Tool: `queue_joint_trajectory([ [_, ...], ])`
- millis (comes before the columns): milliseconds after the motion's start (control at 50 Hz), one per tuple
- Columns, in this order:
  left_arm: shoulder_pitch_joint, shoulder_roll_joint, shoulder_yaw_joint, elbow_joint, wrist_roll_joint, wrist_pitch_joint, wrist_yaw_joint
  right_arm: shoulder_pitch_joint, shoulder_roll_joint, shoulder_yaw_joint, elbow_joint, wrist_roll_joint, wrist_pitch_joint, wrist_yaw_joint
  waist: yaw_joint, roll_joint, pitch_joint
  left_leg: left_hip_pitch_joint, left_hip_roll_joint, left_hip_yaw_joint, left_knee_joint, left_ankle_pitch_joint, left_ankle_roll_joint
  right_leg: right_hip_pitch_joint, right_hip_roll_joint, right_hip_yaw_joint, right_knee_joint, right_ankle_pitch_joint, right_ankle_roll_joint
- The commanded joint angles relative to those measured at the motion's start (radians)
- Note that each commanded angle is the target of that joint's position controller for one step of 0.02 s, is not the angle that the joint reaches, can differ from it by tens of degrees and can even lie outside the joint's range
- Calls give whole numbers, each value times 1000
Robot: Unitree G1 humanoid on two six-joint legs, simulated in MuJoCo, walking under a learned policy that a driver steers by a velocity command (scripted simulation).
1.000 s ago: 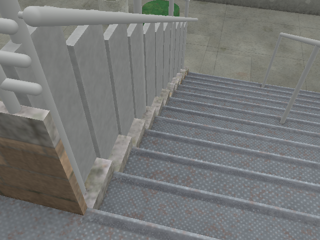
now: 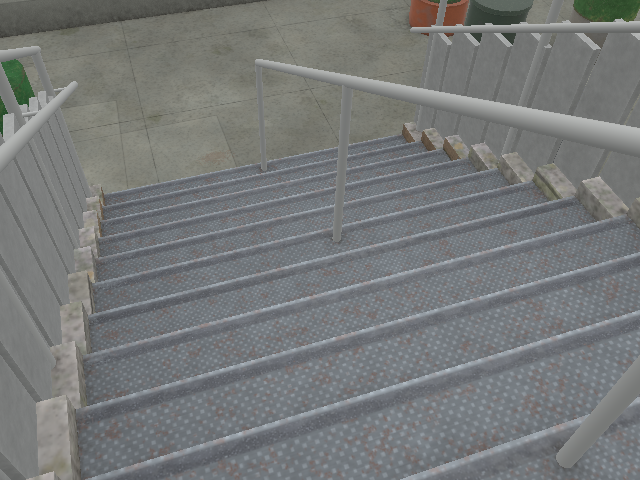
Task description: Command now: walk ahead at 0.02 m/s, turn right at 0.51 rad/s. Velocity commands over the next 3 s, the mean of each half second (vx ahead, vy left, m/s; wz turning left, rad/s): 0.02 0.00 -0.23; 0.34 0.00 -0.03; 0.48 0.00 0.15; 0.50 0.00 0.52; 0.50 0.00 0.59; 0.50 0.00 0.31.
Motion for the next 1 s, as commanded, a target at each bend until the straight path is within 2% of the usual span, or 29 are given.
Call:
queue_joint_trajectory([
  [20,45,86,23,-66,-17,-7,-4,-71,-124,-20,-105,2,-16,-8,28,109,-77,132,250,-108,-50,709,212,9,-16,-18,56,90,18],
  [80,35,91,28,-69,-17,-2,7,-15,-124,-18,-81,-6,-6,34,13,116,-59,254,307,-141,-19,756,228,-47,-33,35,-71,88,19],
  [140,64,58,18,-58,-5,19,10,-71,-98,-4,-86,16,-8,71,54,109,-76,230,305,-127,18,690,196,50,-109,-7,-286,76,49],
  [160,84,39,12,-53,1,30,4,-104,-106,-5,-95,23,-12,80,73,97,-73,171,281,-103,28,615,168,143,-136,-55,-406,64,60],
  [200,64,5,-2,-57,-2,44,-7,-74,-154,-26,-83,39,-9,87,38,113,-37,101,273,-127,19,428,149,272,-124,-156,-602,-18,57],
  [260,49,46,6,-73,-20,34,12,-37,-209,-64,-64,41,-1,83,-5,136,-24,147,340,-240,4,207,198,295,-99,-187,-816,25,-33],
  [280,65,43,6,-64,-27,33,13,-27,-200,-61,-47,46,7,80,2,126,-25,141,357,-273,-8,110,200,338,-94,-189,-917,109,-71],
  [300,75,27,3,-58,-44,26,12,-61,-150,-43,-42,58,15,82,31,108,-25,98,344,-278,-3,32,162,413,-95,-181,-1041,217,-114],
  [320,64,5,-5,-69,-53,14,6,-87,-69,-11,-36,60,16,88,48,99,-46,33,303,-256,20,-35,86,511,-109,-152,-1077,320,-160],
  [340,6,52,-2,-98,-51,0,3,-36,-55,-15,-58,40,15,80,-22,-14,-95,-2,192,-123,104,-100,15,555,-195,-62,-1047,475,-286],
  [360,-58,118,19,-112,-47,-9,-9,-60,-93,-36,-92,40,7,62,-39,-126,-45,-3,69,10,164,-106,-50,447,-227,19,-1096,348,-361],
  [380,-84,130,27,-124,-45,-12,-21,-106,-128,-49,-102,30,0,49,-23,-108,-16,17,43,17,178,-65,-57,389,-216,20,-1109,273,-350],
  [420,-112,84,15,-141,-49,-11,-37,-64,-115,-49,-98,36,0,37,-33,-71,0,46,47,-4,153,19,-39,357,-209,21,-1110,173,-303],
  [460,-27,4,-17,-97,-67,1,-63,-12,-31,-16,-72,49,3,73,-22,-29,31,124,80,-41,72,24,-45,311,-164,-13,-1123,-32,-218],
  [480,40,12,-13,-70,-60,16,-70,13,-25,-12,-58,51,8,97,-3,-27,65,129,73,-38,67,-59,-51,298,-143,-32,-1153,-171,-201],
  [520,69,128,36,-73,-21,27,-47,2,-101,-42,-73,24,6,105,28,-102,119,-13,15,17,150,-266,-33,363,-166,7,-1183,-312,-279],
  [580,31,92,28,-98,-24,-2,-4,-44,-60,-27,-90,13,-17,80,65,-154,137,-215,17,-11,248,-232,4,542,-324,192,-1235,-319,-398],
  [600,26,64,25,-55,-38,43,21,0,-51,-28,-68,7,32,79,53,-148,79,-181,0,-14,268,-152,-20,582,-235,84,-1155,140,-316],
  [620,3,67,22,-63,-39,60,29,68,-36,-22,-63,11,47,80,28,-172,40,-129,-11,0,242,-118,-27,608,-212,29,-1097,312,-287],
  [660,-29,37,20,-60,-51,75,25,174,-54,-26,-26,-1,58,75,2,-155,5,51,0,-10,166,-51,-24,528,-155,-36,-1034,136,-240],
  [680,-25,10,17,-56,-42,81,29,225,-95,-36,-12,-5,60,68,-4,-63,56,121,62,-108,111,-71,-15,416,-101,-75,-945,-50,-223],
  [700,-36,-17,6,-80,-36,88,27,250,-209,-72,-5,17,66,61,-8,215,124,127,170,-314,-13,-236,43,267,-2,-172,-797,-140,-185],
  [720,-49,32,20,-80,-26,93,33,344,-247,-89,10,38,76,62,-67,326,155,178,313,-561,-126,-314,150,123,24,-176,-598,-206,-190],
  [740,-91,69,36,-76,-35,87,34,393,-216,-79,17,35,74,62,-80,240,194,201,381,-654,-167,-281,218,4,16,-107,-448,-248,-213],
  [760,-99,49,37,-57,-51,75,28,359,-165,-66,6,31,67,56,-58,145,178,217,371,-614,-144,-203,228,-26,-21,-58,-373,-147,-221],
  [800,-74,24,34,-26,-48,54,17,305,-133,-56,2,26,51,46,-6,76,123,222,326,-495,-149,-71,191,15,-67,-57,-378,-33,-225],
  [880,-79,8,29,13,-34,67,1,279,-107,-44,8,31,44,37,8,81,106,178,242,-301,-165,141,148,109,-74,-95,-530,115,-188],
  [940,-132,-26,10,13,-31,72,-9,308,-130,-50,37,37,57,30,-11,104,103,173,233,-249,-158,182,142,151,-72,-141,-619,177,-171],
  [1000,-149,-12,9,14,-39,72,-11,296,-140,-49,45,21,70,36,-22,121,126,106,227,-213,-150,132,147,217,-61,-177,-657,166,-176],
])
